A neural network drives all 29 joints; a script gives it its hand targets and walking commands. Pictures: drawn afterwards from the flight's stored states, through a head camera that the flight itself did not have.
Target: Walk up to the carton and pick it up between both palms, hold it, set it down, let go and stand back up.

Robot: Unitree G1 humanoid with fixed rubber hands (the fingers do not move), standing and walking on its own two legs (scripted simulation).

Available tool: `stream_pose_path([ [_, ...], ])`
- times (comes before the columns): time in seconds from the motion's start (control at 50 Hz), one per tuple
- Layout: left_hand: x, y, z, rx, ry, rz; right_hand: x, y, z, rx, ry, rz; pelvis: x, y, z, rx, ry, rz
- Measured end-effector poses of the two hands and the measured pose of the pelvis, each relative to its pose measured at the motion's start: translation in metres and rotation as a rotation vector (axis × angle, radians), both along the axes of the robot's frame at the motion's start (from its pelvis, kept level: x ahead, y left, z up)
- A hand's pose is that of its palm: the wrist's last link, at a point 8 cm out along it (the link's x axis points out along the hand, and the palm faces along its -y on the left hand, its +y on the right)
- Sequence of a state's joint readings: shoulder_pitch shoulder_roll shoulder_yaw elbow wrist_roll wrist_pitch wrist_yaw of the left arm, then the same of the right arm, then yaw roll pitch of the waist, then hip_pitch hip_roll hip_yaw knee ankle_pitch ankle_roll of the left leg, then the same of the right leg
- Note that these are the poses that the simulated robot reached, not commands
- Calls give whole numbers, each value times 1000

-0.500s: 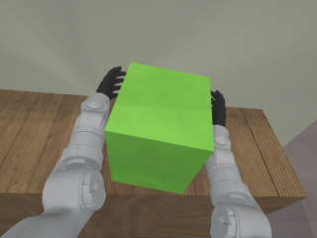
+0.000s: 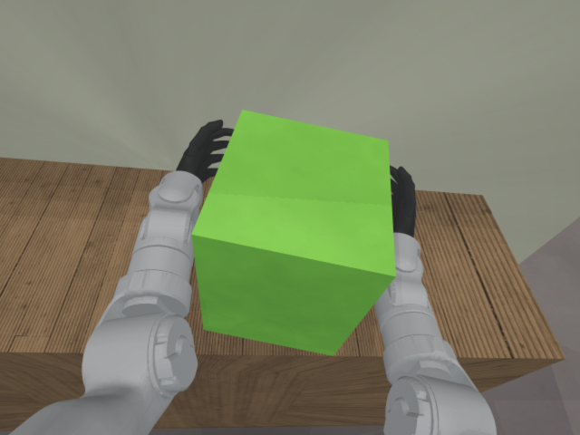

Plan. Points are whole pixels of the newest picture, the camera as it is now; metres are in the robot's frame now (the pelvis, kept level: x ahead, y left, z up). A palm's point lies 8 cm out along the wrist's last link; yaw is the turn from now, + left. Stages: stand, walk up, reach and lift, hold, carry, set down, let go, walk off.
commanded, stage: set down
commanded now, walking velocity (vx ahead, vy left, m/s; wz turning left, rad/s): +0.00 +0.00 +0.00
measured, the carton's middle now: (290, 240) +0.36 -0.04 +0.06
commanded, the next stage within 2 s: none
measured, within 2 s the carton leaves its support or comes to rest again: rests again in 0.72 s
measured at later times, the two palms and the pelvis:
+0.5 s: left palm (194, 186) +0.44 +0.09 +0.08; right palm (393, 231) +0.36 -0.19 +0.08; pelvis -0.01 +0.00 +0.00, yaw +0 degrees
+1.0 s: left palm (176, 206) +0.40 +0.11 +0.08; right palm (386, 259) +0.32 -0.18 +0.06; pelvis -0.04 +0.00 +0.00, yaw +0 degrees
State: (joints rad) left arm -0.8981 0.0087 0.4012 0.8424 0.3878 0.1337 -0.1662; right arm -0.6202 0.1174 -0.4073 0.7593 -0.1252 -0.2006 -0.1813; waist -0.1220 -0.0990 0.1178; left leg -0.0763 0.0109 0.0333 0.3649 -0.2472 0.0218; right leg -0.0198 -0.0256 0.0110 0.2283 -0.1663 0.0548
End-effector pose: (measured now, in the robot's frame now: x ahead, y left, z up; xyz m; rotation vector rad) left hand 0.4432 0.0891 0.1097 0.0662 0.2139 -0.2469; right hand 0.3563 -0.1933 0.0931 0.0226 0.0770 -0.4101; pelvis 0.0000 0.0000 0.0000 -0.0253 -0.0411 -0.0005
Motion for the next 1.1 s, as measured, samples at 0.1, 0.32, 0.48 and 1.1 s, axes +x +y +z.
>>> stream_pose_path([
  [0.1,0,0,0,-1,-4,-1,0,0,0,-4,-5,0,0,0,0,0,0,0],
  [0.32,-1,1,-5,5,-16,5,0,0,-1,-21,-10,-7,0,0,0,0,3,0],
  [0.48,-2,1,-22,39,32,20,2,-1,-12,-59,38,11,-7,-2,0,2,43,-2],
  [1.1,-57,29,-29,22,59,68,-58,15,-40,4,142,25,-47,0,-2,1,107,-4],
])
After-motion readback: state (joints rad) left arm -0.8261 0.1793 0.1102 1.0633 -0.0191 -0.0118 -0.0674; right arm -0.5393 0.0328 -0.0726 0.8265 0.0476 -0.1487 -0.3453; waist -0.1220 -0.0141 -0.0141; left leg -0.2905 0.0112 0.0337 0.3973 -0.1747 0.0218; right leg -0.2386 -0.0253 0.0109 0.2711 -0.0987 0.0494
